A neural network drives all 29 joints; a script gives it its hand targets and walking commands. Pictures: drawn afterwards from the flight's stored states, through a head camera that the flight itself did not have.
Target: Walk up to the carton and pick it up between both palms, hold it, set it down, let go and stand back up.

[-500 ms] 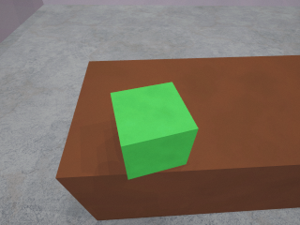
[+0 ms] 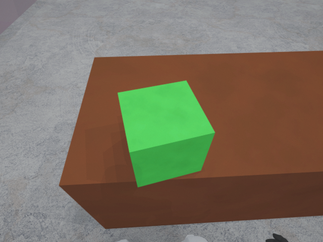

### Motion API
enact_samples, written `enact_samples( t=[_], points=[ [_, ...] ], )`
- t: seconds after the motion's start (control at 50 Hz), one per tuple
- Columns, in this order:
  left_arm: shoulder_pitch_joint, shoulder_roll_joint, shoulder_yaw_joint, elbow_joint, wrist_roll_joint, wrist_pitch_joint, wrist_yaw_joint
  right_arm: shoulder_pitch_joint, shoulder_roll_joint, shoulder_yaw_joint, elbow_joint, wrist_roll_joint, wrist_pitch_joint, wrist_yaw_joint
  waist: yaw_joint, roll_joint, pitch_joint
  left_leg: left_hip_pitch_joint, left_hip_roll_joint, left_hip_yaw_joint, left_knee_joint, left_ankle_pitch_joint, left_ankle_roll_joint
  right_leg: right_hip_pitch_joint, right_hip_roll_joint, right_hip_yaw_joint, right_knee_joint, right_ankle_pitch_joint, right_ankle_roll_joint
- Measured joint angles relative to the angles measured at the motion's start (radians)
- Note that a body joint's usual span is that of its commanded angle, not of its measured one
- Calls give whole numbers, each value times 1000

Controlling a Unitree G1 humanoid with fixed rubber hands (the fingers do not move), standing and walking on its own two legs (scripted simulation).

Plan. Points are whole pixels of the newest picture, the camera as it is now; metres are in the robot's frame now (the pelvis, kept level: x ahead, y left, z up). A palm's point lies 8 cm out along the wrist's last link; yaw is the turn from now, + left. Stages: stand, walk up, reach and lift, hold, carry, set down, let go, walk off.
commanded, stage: reach and lift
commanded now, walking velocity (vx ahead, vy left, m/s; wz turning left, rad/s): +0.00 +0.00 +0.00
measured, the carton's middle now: (161, 134) +0.42 -0.01 +0.00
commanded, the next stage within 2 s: none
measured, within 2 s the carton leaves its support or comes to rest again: neither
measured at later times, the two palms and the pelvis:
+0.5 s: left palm (57, 235) +0.17 +0.25 -0.06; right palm out of the picture +0.14 -0.32 -0.08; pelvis +0.00 -0.01 +0.01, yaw +0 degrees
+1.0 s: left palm (72, 230) +0.18 +0.20 -0.03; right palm (295, 232) +0.16 -0.31 -0.04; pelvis +0.00 -0.02 +0.02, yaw +0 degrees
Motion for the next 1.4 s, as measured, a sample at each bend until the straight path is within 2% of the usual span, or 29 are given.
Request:
enact_samples(
  t=[0.04, 0.1, 0.2, 0.36, 0.46, 0.6, 0.92, 1.22, 1.4],
  points=[
    [-47, -7, 0, -72, 0, 103, 5, -30, 1, -8, 1, -2, -12, 14, 0, 3, 25, 0, 0, -1, 14, -4, -5, 0, -1, 0, 15, -5, 0],
    [-96, -25, 0, -180, 0, 171, 6, -55, 6, -9, 1, -2, -14, 21, 0, 5, 29, 0, 0, -1, 15, -5, -7, 0, -1, 0, 16, -6, 0],
    [-143, -60, 0, -295, 0, 179, 7, -60, 7, -9, 0, -2, -23, 29, 0, 5, 21, 1, 0, -1, 15, -8, -7, 0, -1, 0, 16, -10, 0],
    [-105, -78, 0, -351, 0, 174, 23, -60, 7, -9, -33, -2, -31, 52, 0, -19, 3, 7, 0, -1, -3, -3, -15, 0, 0, 0, 11, -11, 0],
    [-27, -96, 0, -399, 0, 140, 48, -60, 7, -9, -46, 2, -44, 76, 0, -28, -22, 16, 0, -1, -37, 16, -21, 7, 1, -1, -16, 4, 0],
    [27, -128, 0, -409, 0, 68, 73, -44, 7, -9, -85, 10, -57, 91, 3, -28, -36, 41, -2, -1, -91, 51, -23, 27, 2, -2, -61, 33, -3],
    [38, -197, 0, -411, 0, -92, 108, 2, 44, -9, -188, 49, -84, 104, 6, -34, -76, 84, -15, -1, -203, 113, -24, 55, -4, -3, -134, 73, -12],
    [88, -262, 0, -432, 0, -276, 140, 13, 47, -8, -257, 154, -163, 105, 22, -35, -107, 107, -17, -1, -274, 134, -33, 66, -1, -3, -180, 79, -19],
    [127, -296, 0, -475, 0, -361, 156, 21, 47, 38, -279, 212, -215, 106, 30, -35, -118, 125, -17, -1, -299, 137, -38, 82, 1, -3, -200, 80, -21]
  ],
)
